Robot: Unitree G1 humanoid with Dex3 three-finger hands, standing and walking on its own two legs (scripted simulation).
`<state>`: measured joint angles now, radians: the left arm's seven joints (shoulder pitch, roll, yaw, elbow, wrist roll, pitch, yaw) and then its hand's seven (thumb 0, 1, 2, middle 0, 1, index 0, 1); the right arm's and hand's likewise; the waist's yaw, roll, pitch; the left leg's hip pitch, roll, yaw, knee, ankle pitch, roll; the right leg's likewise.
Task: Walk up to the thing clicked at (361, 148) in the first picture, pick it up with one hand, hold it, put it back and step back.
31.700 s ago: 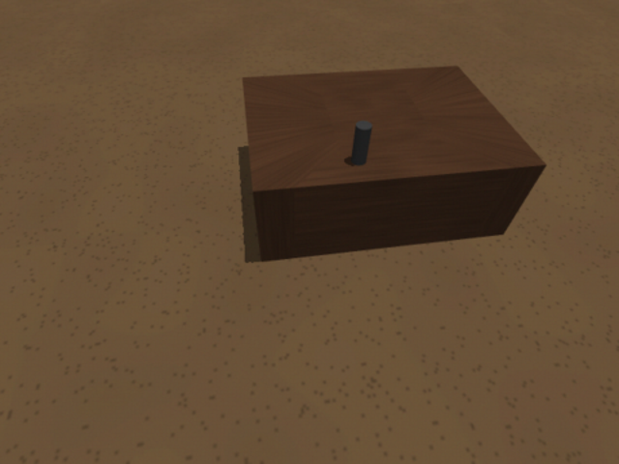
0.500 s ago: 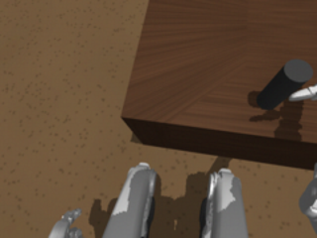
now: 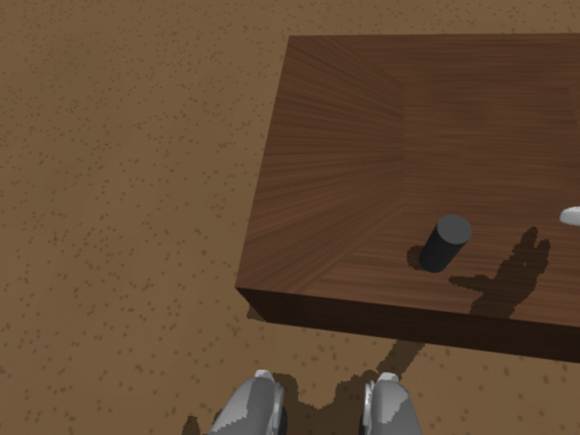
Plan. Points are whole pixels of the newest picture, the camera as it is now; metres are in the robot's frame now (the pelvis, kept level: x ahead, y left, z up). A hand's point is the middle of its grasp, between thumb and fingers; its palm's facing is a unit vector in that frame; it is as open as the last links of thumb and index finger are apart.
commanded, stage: rest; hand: right
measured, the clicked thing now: (442, 246) +0.46 -0.21 -0.20
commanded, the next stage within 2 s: home in 0.08 s
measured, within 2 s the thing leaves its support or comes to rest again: neither
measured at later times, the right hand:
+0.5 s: hand (560, 294) +0.32 -0.27 +0.01, palm faces +0.23 +0.95 -0.19, open 16.3 cm
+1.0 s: hand (486, 432) +0.17 -0.17 +0.00, palm faces +0.15 +0.97 -0.21, open 17.2 cm
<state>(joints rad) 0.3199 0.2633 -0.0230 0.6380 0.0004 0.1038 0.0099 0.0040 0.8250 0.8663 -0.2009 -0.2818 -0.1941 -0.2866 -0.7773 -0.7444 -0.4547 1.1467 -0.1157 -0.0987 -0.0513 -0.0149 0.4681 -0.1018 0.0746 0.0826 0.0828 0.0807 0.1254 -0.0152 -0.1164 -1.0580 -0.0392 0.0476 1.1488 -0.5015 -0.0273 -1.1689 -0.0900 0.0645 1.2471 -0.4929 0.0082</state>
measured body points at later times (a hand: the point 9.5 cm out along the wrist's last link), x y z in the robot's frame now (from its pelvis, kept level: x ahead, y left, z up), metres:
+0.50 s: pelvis +0.03 -0.02 +0.05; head +0.10 -0.04 +0.50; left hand +0.14 +0.23 -0.05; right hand +0.30 -0.32 +0.02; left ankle +0.02 +0.14 -0.63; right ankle +0.04 -0.12 -0.63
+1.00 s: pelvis +0.03 +0.02 +0.05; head +0.06 +0.02 +0.50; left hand +0.24 +0.24 -0.01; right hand +0.16 -0.22 +0.02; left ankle +0.02 +0.14 -0.63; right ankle +0.04 -0.12 -0.63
